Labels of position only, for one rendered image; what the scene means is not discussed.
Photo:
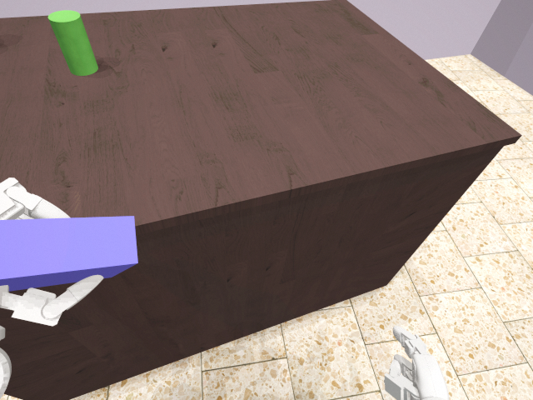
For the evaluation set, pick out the left robot hand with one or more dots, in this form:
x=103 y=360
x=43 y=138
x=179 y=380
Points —
x=36 y=305

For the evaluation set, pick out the table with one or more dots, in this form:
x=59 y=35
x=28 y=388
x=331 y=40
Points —
x=277 y=158

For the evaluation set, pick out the right robot hand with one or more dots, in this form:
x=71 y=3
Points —
x=420 y=379

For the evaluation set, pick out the sponge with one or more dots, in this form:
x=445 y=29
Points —
x=37 y=253

